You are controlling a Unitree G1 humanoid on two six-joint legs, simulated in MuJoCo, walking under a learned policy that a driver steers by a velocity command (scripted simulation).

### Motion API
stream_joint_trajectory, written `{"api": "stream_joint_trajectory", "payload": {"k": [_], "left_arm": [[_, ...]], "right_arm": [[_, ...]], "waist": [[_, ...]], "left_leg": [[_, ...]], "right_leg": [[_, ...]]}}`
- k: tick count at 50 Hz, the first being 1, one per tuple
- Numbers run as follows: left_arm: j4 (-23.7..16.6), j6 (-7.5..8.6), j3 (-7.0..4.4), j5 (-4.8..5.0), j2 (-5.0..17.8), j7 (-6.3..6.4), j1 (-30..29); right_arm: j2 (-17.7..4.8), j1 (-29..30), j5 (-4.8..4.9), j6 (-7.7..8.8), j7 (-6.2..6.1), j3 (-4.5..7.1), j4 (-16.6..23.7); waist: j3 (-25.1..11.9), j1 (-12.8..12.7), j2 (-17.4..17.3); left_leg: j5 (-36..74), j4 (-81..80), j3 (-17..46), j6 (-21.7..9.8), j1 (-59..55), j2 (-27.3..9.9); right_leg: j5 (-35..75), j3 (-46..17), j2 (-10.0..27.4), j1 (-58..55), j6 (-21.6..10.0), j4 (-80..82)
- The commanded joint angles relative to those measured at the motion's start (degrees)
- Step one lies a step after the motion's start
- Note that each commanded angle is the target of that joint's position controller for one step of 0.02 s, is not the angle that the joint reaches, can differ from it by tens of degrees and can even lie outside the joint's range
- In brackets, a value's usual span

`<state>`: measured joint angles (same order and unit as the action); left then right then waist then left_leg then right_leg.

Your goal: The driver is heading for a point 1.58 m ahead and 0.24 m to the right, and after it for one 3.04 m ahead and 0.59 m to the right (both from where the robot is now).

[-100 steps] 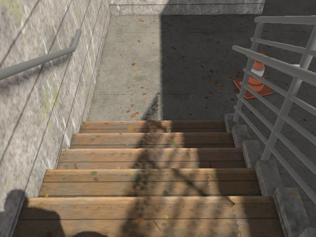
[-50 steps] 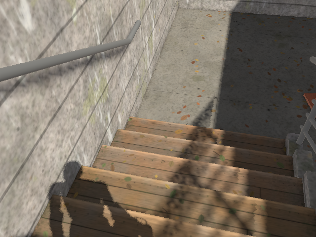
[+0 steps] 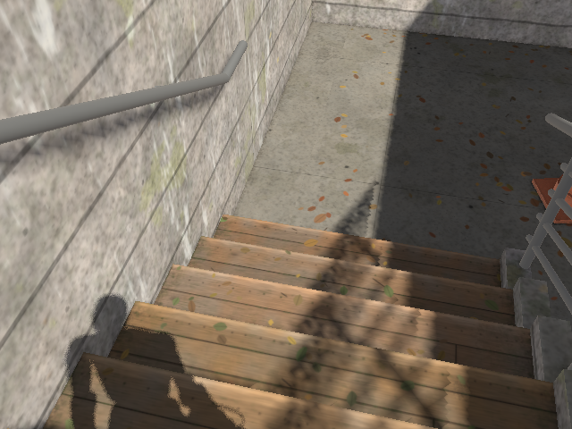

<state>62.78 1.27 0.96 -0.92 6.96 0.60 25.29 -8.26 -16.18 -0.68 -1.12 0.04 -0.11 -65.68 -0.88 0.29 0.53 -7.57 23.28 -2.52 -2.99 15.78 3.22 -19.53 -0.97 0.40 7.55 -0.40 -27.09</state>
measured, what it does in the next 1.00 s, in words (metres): walks ahead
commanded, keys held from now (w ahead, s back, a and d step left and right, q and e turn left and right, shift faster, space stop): no key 0.58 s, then w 0.42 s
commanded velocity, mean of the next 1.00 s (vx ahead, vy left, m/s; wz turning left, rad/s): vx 0.11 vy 0.00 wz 0.00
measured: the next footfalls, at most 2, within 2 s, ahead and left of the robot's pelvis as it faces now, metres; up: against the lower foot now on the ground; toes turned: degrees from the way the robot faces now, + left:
right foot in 1.20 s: +0.29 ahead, -0.08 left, -0.17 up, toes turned -4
left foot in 1.74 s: +0.68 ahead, +0.15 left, -0.34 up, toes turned +5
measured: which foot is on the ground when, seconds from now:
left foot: down 0.00-1.00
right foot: down 0.00-0.80, up 0.82-1.00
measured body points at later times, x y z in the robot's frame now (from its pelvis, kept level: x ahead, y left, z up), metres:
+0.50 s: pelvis +0.02 -0.01 +0.00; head +0.01 -0.01 +0.45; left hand -0.01 +0.20 -0.16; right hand +0.00 -0.22 -0.16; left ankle +0.05 +0.09 -0.74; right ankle -0.06 -0.11 -0.74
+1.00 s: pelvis +0.10 +0.01 -0.04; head +0.11 +0.01 +0.41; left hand +0.18 +0.25 -0.19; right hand -0.06 -0.22 -0.18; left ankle +0.02 +0.07 -0.74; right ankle +0.15 -0.12 -0.71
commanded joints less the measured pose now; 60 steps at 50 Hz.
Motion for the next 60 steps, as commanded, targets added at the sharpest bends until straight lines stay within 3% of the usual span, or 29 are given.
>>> {"api": "stream_joint_trajectory", "payload": {"k": [1, 7, 29, 32, 34, 35, 37, 39, 40, 41, 42, 43, 44, 45, 46, 47, 49, 51, 52, 54, 56, 57, 59, 60], "left_arm": [[-0.1, 0.4, -0.67, 0.18, 4.2, 0.37, 5.1], [0.3, 0.59, -0.77, 0.55, 3.9, 0.77, 4.3], [1.1, 0.75, -0.93, 0.37, 3.5, 0.73, 0.4], [0.6, 0.28, -2.88, -0.69, 7.6, 0.49, 1.0], [-0.4, 0.02, -4.12, -0.65, 9.3, 0.84, 0.0], [-0.7, -0.06, -4.62, -0.64, 9.8, 1.12, -0.1], [-0.7, 0.23, -4.94, -1.05, 8.8, 1.32, -1.4], [-1.3, 0.81, -5.44, -1.53, 9.0, 1.19, -3.6], [-3.0, 1.09, -5.39, -1.56, 8.0, 0.82, -6.3], [-6.2, 1.68, -4.64, -1.25, 4.2, 0.0, -7.1], [-7.4, 1.46, -5.08, -2.39, 7.3, -0.1, -11.4], [-7.8, 1.86, -5.23, -1.37, 8.2, 0.04, -14.7], [-6.9, 1.86, -5.17, -0.97, 8.1, -0.37, -14.0], [-5.6, 1.62, -5.36, -1.28, 8.3, -0.68, -12.2], [-5.0, 0.94, -5.28, -2.1, 7.9, -0.91, -10.8], [-4.7, 0.35, -5.09, -1.82, 6.8, -1.27, -11.2], [-6.7, 0.27, -4.9, -1.7, 7.2, -1.72, -16.0], [-7.9, -0.23, -3.96, -2.0, 6.3, -2.75, -17.8], [-7.8, -0.29, -3.61, -1.18, 6.1, -2.92, -17.1], [-8.1, -0.42, -2.81, 0.08, 5.8, -2.64, -17.9], [-9.9, -0.13, -2.4, 0.47, 6.3, -1.85, -21.3], [-9.5, 0.46, -2.45, -0.05, 7.2, -1.47, -18.7], [-4.4, 1.62, -3.57, -1.01, 8.8, -0.9, -3.7], [-1.5, 1.49, -5.11, -0.6, 11.4, -0.91, 6.2]], "right_arm": [[-3.9, -3.5, -0.01, 0.27, -0.06, 0.54, 0.3], [-3.5, -2.7, 0.27, 0.65, -0.63, 0.47, -0.3], [-3.1, -1.9, 0.41, 0.0, -1.34, 0.68, -3.2], [-4.7, -2.0, 0.02, -0.49, -1.09, 1.52, -2.3], [-4.5, -3.2, -1.64, -0.46, -0.52, 1.97, -1.7], [-4.3, -3.8, -2.49, -0.1, -0.31, 2.12, -1.3], [-4.3, -6.0, -2.45, 1.4, -0.62, 2.58, -0.8], [-4.8, -14.8, -2.73, 2.53, -0.99, 3.11, -2.8], [-6.5, -21.7, -2.73, 3.02, -1.12, 3.67, -5.1], [-12.2, -25.6, -1.75, 3.6, -1.51, 4.89, -6.6], [-10.7, -27.1, -0.58, 4.06, -1.39, 4.41, -6.5], [-10.0, -23.3, -1.16, 4.47, -1.66, 4.25, -4.8], [-9.4, -20.4, -2.36, 4.85, -1.72, 3.83, -3.0], [-8.9, -18.1, -3.13, 5.18, -1.7, 3.58, -2.0], [-8.5, -16.6, -3.06, 5.65, -1.62, 3.27, -0.9], [-7.5, -14.4, -2.86, 6.45, -1.28, 2.58, 0.1], [-5.9, -13.1, -1.8, 8.09, -1.7, 1.46, 0.1], [-6.2, -11.1, -0.55, 8.52, -1.75, 1.37, 0.9], [-6.5, -10.2, -0.16, 8.37, -1.78, 1.38, 1.0], [-7.8, -11.8, -0.26, 8.0, -1.54, 1.66, 1.2], [-7.8, -14.1, -0.92, 6.95, -1.91, 2.14, 0.3], [-7.2, -16.0, -1.59, 5.92, -2.45, 2.08, -0.5], [-8.3, -16.9, -1.7, 3.51, -3.6, 2.3, -1.6], [-8.3, -16.5, -0.99, 2.93, -2.98, 2.93, -1.4]], "waist": [[5.4, 0.6, 1.1], [4.4, 0.0, 1.0], [5.1, -0.1, 0.8], [5.8, -0.2, 4.1], [9.2, 0.0, 8.5], [10.7, 0.3, 8.4], [12.1, 1.7, 5.3], [10.1, 5.1, 3.1], [9.6, 7.6, -4.5], [8.9, 7.4, -21.1], [10.1, 8.1, -15.6], [13.0, 6.9, -6.9], [12.8, 5.2, -0.9], [12.4, 3.0, 1.3], [10.7, 1.4, 0.4], [9.9, -0.1, 1.4], [8.9, -0.4, -4.2], [7.4, -1.0, -4.4], [7.2, -1.2, -5.2], [8.8, 0.7, -5.2], [10.8, 3.6, -5.1], [10.9, 3.5, -4.3], [8.0, -2.0, -1.7], [1.6, -5.6, 3.8]], "left_leg": [[3.0, -2.6, 7.0, -1.0, -8.8, -6.1], [7.2, -2.9, 6.6, -0.7, -9.0, -6.1], [9.5, -4.1, 6.4, 0.0, -11.2, -6.0], [-7.3, 2.3, 2.3, -0.8, -8.5, -1.2], [-13.5, 17.3, -2.7, -0.6, -4.0, 1.5], [-14.4, 22.5, -2.8, -0.4, -0.8, -0.2], [-13.5, 22.5, -1.3, 0.0, 3.0, -3.8], [-15.8, 18.3, -2.4, -0.8, -3.0, -3.0], [-12.7, 10.1, 2.6, -2.6, -10.4, -3.8], [-10.7, -1.6, 24.5, -9.2, -15.0, -14.4], [-20.4, -6.6, 38.6, -14.7, -13.6, -21.1], [-23.7, -5.5, 38.8, -15.8, -11.2, -22.5], [-21.5, -2.6, 36.0, -15.5, -8.0, -22.3], [-20.2, 1.1, 33.0, -15.0, -5.0, -22.1], [-18.4, 2.9, 29.0, -13.8, -0.4, -20.4], [-20.6, 5.1, 23.4, -12.1, 4.7, -16.7], [-24.2, 7.6, 18.2, -8.8, 7.3, -12.6], [-28.2, 8.6, 12.9, -7.9, 17.5, -9.2], [-27.3, 10.8, 9.5, -6.8, 20.8, -8.1], [-25.1, 13.5, 6.1, -5.7, 23.4, -7.6], [-19.4, 21.8, 5.2, -5.4, 16.0, -7.4], [-14.2, 29.4, 4.6, -5.8, 9.4, -6.2], [2.4, 51.9, 2.0, -7.3, 2.8, -4.0], [-9.0, 72.3, 0.5, -7.6, 10.2, -0.8]], "right_leg": [[1.0, -4.0, 3.9, 12.2, -1.4, 7.9], [5.1, -3.8, 4.0, 8.4, -1.1, 7.8], [8.1, -3.8, 4.3, 6.3, -1.1, 10.8], [-13.9, -5.6, 3.6, 9.5, -3.7, 13.3], [-25.9, -10.4, 7.4, 15.1, -7.9, 15.7], [-26.9, -12.1, 9.7, 16.2, -10.0, 14.7], [-18.5, -12.0, 10.4, 14.2, -11.3, 7.3], [-5.9, -9.5, 8.0, 16.1, -11.2, -6.3], [-2.0, -4.0, 2.9, 22.1, -9.2, -19.5], [-12.8, 5.2, -5.4, 33.5, -5.1, -38.2], [-17.6, 0.4, -2.8, 42.0, -5.1, -42.7], [-12.4, -2.2, 0.6, 45.0, -4.3, -43.6], [-7.7, -2.8, 2.1, 43.7, -3.4, -43.7], [-2.3, -4.5, 3.4, 41.9, -2.9, -43.8], [2.0, -3.6, 3.0, 37.9, -2.4, -43.9], [12.9, -3.7, 1.9, 34.6, -2.4, -39.7], [25.5, -3.0, 0.9, 32.5, -2.7, -30.4], [39.0, 3.2, -2.1, 18.8, -2.1, -21.1], [42.6, 4.6, -2.8, 12.4, -2.0, -18.2], [40.4, 8.0, -4.4, 4.3, -1.0, -13.0], [38.4, 7.8, -3.5, 5.0, -0.6, -5.3], [38.6, 6.3, -1.7, 5.5, -0.9, 2.7], [42.6, 7.2, 0.3, -3.0, -3.1, 19.9], [44.8, 2.5, 5.3, -16.3, -5.3, 18.5]]}}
